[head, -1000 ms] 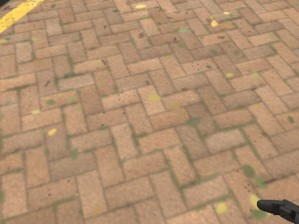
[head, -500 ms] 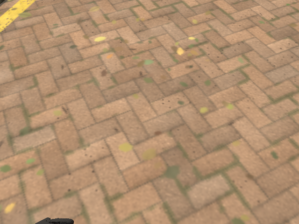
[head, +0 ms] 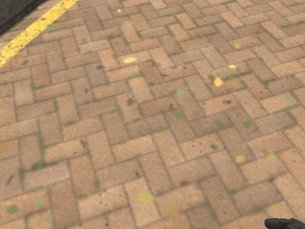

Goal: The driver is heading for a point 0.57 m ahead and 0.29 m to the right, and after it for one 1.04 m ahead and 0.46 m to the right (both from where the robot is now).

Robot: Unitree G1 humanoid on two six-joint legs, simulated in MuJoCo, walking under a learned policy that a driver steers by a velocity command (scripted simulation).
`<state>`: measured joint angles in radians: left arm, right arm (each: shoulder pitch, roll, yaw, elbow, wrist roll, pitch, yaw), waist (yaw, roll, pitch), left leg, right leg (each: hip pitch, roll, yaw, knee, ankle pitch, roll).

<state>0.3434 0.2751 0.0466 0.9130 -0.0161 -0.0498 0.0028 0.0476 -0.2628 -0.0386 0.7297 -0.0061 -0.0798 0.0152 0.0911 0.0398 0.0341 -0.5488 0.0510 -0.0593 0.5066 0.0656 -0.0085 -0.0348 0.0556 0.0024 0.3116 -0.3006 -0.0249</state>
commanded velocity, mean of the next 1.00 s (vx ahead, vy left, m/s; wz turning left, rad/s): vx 0.31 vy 0.00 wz -0.52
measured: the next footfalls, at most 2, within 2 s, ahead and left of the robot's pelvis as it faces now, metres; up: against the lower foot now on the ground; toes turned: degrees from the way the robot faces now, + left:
left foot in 0.04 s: +0.21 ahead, +0.13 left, +0.00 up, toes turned -2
right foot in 0.46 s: +0.10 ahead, -0.11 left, +0.00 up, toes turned -19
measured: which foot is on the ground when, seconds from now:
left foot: up 0.00-0.02, down 0.04-0.46, up 0.48-0.90, down 0.92-1.00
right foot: down 0.00-0.04, up 0.06-0.44, down 0.46-0.92, up 0.94-1.00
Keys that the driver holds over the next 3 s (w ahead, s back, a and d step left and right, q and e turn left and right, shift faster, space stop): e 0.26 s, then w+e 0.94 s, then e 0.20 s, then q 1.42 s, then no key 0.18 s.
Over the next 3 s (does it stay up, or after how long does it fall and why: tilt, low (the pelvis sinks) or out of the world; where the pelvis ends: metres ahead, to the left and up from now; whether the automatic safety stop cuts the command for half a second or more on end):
stays up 0.61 -0.26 0.01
